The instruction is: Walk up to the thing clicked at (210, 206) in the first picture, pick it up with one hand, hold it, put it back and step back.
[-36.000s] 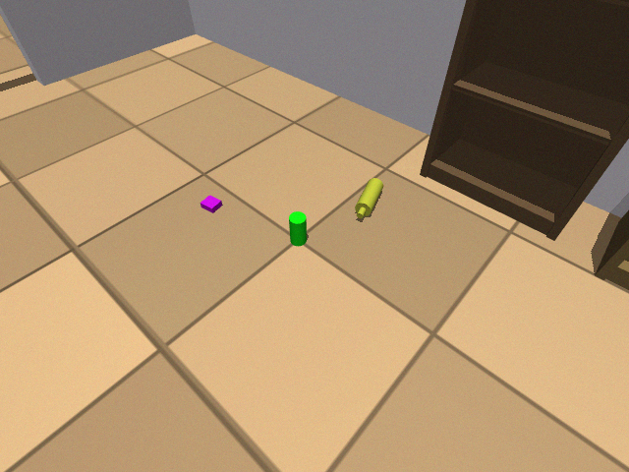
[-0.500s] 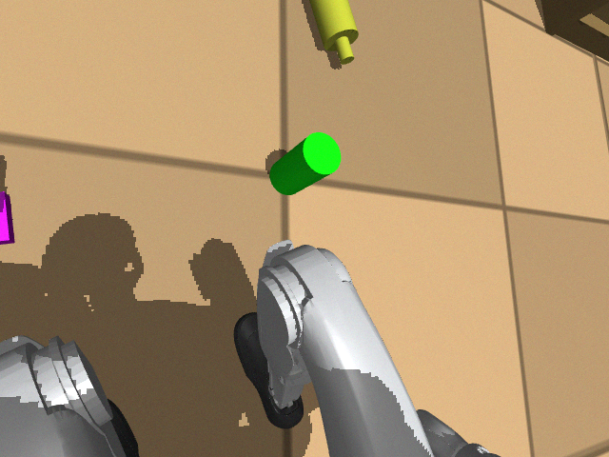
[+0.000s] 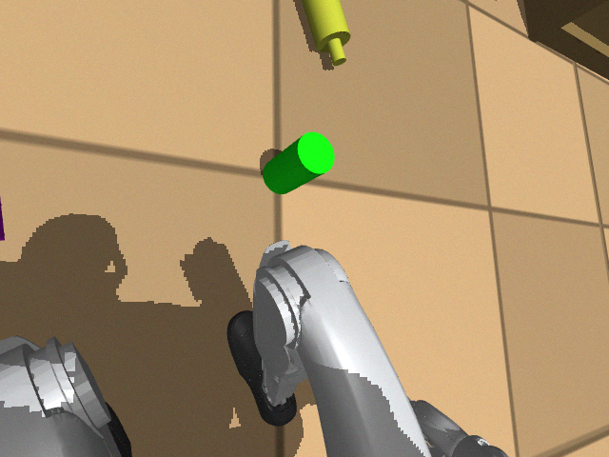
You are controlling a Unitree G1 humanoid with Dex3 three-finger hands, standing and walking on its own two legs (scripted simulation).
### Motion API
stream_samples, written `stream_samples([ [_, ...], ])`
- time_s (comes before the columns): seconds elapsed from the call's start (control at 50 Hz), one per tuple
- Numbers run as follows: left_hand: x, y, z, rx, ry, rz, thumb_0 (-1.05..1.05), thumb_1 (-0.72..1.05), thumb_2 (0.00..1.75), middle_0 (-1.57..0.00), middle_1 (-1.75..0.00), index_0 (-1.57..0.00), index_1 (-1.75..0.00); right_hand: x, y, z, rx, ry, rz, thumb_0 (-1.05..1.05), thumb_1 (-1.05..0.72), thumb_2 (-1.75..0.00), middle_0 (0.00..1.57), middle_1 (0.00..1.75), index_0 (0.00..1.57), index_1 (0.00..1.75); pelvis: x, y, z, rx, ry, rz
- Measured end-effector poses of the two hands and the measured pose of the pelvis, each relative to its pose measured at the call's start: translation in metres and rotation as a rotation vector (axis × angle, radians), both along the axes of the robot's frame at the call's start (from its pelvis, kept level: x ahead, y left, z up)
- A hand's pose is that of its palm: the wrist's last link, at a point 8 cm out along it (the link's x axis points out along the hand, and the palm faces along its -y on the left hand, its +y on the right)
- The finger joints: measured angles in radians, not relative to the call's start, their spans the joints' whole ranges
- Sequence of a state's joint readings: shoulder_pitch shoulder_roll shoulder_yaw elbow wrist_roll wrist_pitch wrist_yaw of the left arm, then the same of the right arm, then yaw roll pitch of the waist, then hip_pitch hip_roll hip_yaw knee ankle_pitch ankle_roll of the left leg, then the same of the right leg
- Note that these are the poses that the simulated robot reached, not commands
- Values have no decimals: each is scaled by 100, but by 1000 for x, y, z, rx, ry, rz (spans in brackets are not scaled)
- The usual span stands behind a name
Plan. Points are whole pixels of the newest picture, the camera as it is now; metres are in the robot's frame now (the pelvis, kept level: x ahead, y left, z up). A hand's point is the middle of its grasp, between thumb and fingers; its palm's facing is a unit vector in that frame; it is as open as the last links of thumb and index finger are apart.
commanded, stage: close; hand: left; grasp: from above
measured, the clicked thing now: out of the picture +0.46 +0.25 -0.29
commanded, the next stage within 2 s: settle in 1.72 s
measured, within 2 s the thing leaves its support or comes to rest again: neither
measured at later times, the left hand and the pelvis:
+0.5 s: hand out of the picture +0.46 +0.26 -0.25, palm faces -0.48 -0.01 -0.88, open 13.2 cm; pelvis +0.00 +0.00 +0.00, yaw +0 degrees
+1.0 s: hand out of the picture +0.45 +0.26 -0.25, palm faces -0.46 +0.01 -0.89, open 11.5 cm; pelvis +0.00 +0.00 +0.01, yaw -1 degrees
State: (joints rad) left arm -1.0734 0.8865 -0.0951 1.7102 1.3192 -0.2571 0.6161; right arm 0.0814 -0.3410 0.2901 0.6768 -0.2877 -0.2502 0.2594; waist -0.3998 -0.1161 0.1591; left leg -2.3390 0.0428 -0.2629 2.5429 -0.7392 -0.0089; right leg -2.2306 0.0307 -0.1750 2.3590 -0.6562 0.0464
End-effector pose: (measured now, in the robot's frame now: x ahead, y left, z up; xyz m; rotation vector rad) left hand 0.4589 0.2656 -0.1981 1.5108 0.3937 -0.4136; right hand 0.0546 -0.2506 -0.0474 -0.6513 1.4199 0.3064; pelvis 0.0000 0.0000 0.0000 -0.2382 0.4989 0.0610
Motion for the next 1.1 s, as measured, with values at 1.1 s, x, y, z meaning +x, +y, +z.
stream_samples([
  [1.1,4,-4,3,14,-46,-25,0,-5,72,-44,-63,-43,-64,3,4,8,8,-16,27,0,-91,-91,20,30,20,30,-2,1,6,-10,-2,-5],
])
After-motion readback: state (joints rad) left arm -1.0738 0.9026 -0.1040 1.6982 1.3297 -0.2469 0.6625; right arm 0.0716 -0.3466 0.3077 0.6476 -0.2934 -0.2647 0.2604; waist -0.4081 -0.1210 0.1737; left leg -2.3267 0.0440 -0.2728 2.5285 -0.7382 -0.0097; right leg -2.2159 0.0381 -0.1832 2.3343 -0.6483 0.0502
